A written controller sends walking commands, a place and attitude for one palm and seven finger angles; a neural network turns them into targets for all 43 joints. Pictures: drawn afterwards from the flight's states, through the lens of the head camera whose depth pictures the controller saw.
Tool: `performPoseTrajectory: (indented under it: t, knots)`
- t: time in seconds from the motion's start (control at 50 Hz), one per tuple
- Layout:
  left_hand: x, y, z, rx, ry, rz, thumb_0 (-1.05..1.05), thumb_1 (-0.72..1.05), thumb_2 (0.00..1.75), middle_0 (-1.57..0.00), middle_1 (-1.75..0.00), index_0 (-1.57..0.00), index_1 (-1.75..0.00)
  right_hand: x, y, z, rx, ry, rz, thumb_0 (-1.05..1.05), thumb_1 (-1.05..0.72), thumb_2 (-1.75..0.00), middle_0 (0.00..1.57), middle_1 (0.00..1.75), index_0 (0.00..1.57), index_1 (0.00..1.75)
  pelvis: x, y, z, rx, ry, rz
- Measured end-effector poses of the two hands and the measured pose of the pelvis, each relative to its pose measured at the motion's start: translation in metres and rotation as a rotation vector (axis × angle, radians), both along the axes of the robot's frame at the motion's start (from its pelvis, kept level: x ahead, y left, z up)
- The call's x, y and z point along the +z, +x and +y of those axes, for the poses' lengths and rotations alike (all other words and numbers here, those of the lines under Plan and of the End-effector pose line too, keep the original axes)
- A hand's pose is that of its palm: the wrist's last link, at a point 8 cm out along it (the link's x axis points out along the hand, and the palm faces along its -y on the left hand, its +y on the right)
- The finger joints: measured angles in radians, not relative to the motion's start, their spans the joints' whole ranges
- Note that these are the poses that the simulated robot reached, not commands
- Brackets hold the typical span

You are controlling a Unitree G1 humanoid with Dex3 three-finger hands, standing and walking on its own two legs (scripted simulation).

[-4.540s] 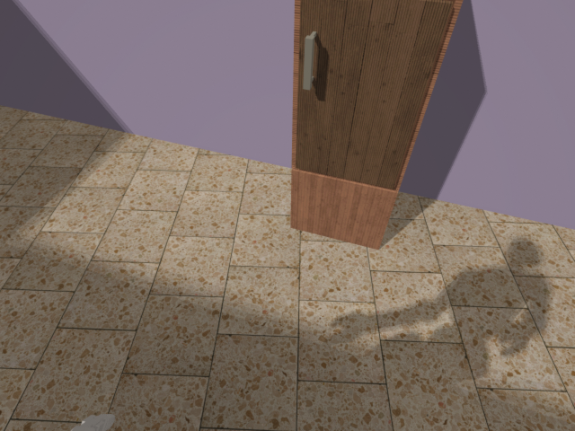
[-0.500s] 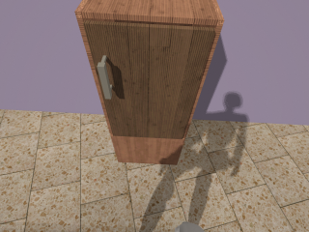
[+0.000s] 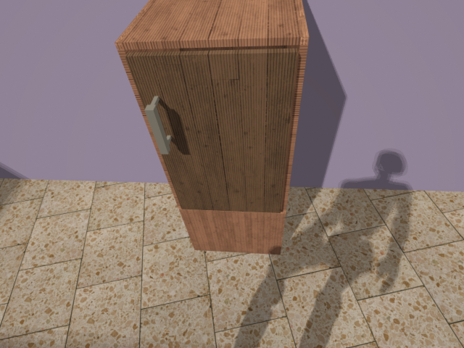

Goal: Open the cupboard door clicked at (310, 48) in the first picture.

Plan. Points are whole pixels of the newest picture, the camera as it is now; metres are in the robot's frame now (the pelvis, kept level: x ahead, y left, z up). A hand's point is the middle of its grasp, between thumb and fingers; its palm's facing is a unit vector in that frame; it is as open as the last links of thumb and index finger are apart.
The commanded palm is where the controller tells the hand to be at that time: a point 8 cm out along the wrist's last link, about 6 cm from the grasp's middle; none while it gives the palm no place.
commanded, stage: come to a stop and stand still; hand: left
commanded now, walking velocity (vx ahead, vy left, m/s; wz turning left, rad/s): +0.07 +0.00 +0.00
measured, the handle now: (160, 125) +0.60 +0.24 +0.03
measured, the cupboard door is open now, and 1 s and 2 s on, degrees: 0 0 0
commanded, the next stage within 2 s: look again from close up in 0.68 s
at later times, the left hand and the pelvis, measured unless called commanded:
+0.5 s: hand out of the picture -0.02 +0.22 -0.18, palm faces +0.03 -0.99 -0.16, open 7.4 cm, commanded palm none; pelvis +0.00 +0.06 -0.01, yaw +0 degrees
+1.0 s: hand out of the picture -0.01 +0.24 -0.18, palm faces +0.01 -0.98 -0.21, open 7.4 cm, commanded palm none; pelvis +0.00 +0.07 -0.01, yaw +0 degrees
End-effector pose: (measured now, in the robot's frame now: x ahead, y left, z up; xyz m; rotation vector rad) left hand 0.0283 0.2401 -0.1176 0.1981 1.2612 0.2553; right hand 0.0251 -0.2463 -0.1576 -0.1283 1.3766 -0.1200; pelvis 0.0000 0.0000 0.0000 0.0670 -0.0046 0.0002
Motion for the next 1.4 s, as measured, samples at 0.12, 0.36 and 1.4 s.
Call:
performPoseTrajectory:
  t: [0.12,0.36,1.4]
  knots:
    - [-0.016,-0.043,0.023,0.044,-0.041,0.085,0.01,0.9,0.89,-0.21,-0.3,-0.2,-0.3,0.012,0.0,0.02,0.023,-0.042,-0.042,0.01,-0.91,-0.9,0.2,0.3,0.2,0.3,-0.002,-0.009,0.021,-0.001,-0.032,0.007]
    - [-0.039,-0.063,0.041,0.039,-0.129,0.173,0.01,0.91,0.89,-0.2,-0.3,-0.19,-0.3,0.013,-0.038,0.092,0.006,-0.031,0.038,0.01,-0.92,-0.9,0.2,0.3,0.2,0.3,-0.004,-0.007,0.056,0.009,-0.054,0.013]
    - [-0.03,-0.021,0.03,-0.043,-0.074,0.133,0.01,0.92,0.89,-0.2,-0.3,-0.2,-0.3,-0.006,-0.027,0.081,-0.006,0.013,0.019,0.01,-0.92,-0.9,0.2,0.3,0.2,0.3,-0.01,0.006,0.048,-0.014,-0.052,-0.002]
